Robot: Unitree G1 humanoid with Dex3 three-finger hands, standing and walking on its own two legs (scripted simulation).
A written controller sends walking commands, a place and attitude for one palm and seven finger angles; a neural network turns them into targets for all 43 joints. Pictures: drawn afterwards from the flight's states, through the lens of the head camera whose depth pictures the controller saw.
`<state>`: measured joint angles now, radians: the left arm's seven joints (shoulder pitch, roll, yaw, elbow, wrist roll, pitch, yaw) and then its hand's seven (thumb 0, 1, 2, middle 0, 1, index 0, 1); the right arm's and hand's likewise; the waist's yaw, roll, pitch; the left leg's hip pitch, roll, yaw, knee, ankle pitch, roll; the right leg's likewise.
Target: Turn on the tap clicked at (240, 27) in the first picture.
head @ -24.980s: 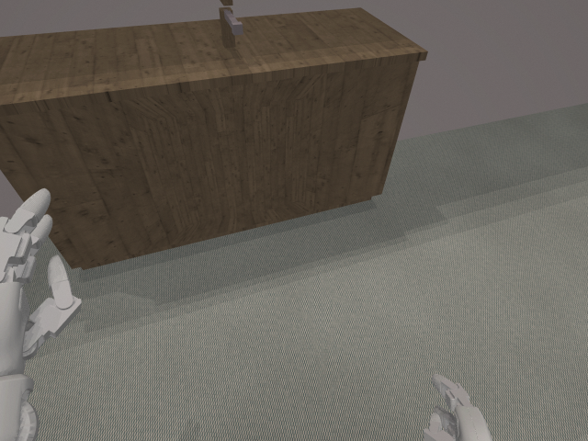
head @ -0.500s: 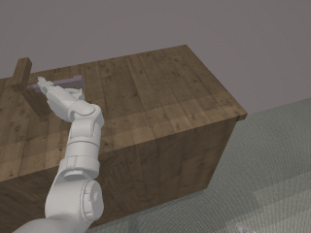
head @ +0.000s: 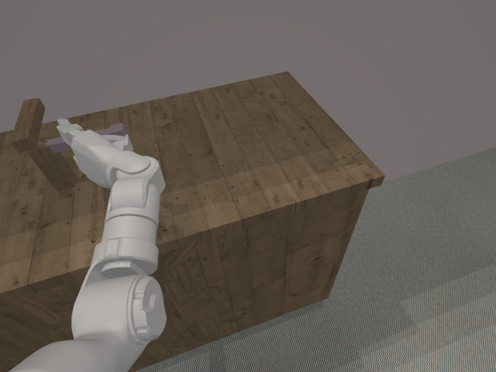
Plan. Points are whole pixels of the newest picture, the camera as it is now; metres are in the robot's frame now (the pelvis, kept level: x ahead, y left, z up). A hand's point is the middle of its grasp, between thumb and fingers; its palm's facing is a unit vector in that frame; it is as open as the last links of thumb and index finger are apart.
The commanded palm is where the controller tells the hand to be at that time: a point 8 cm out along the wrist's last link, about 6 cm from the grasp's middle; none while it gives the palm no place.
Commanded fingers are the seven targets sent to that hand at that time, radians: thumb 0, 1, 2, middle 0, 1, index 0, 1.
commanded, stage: lift the hand up off the lever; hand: left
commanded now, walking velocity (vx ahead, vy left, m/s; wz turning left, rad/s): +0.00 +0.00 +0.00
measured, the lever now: (119, 133) +0.53 +0.28 +0.12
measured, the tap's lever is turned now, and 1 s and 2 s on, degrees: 86 86 86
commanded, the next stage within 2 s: draw the hand back beside the body in 0.64 s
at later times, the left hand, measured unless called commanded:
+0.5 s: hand (114, 138) +0.42 +0.23 +0.19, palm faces +0.83 -0.55 -0.08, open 7.8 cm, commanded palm +0.37 +0.24 +0.19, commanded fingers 0.00 0.90 0.90 -0.15 -0.15 -0.15 -0.15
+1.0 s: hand (125, 153) +0.40 +0.20 +0.18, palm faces +0.42 -0.91 -0.05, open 7.8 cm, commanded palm +0.34 +0.25 +0.19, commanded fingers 0.00 0.90 0.90 -0.16 -0.19 -0.16 -0.19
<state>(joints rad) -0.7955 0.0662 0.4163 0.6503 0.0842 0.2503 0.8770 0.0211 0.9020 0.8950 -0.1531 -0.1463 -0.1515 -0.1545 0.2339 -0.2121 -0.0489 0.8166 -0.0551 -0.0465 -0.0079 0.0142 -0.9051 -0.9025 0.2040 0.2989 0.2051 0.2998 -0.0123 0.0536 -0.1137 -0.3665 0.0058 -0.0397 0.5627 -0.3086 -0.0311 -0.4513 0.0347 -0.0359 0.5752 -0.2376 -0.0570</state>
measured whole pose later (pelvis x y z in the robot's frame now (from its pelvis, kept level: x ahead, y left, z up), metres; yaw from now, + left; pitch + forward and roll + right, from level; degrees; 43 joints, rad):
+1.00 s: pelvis +0.02 +0.01 +0.01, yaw -3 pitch -1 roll +0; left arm -0.34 0.18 0.26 0.18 -0.09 0.24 0.29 0.02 0.90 0.89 -0.16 -0.16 -0.16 -0.17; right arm 0.20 -0.22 -0.01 0.72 0.03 0.02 -0.09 0.02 -0.91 -0.90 0.20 0.30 0.20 0.30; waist 0.00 0.05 -0.03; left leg -0.11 0.02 0.01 0.41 -0.29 -0.01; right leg -0.22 0.05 0.01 0.44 -0.21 -0.04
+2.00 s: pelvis +0.00 +0.02 +0.02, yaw -1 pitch -7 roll +0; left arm 0.40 0.32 0.27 -0.34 -0.06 -0.13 0.09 0.02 0.89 0.89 -0.21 -0.29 -0.21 -0.30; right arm 0.17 -0.21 -0.01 0.65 -0.01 -0.11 -0.04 0.02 -0.90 -0.90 0.20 0.30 0.20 0.30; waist 0.07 0.07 0.06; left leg 0.01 0.00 -0.02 0.34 -0.23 0.00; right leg -0.06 0.03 -0.01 0.31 -0.13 -0.03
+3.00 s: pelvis -0.07 +0.05 +0.00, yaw -2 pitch +0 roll +0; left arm 0.50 0.35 0.34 -0.52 -0.02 -0.15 0.16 0.02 0.89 0.89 -0.21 -0.30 -0.21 -0.31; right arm 0.18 -0.22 -0.01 0.55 0.02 -0.02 -0.07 0.02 -0.90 -0.90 0.20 0.30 0.21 0.30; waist 0.00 0.03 0.06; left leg -0.37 -0.02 0.02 0.61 -0.26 0.03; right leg -0.41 0.00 0.01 0.51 -0.10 0.01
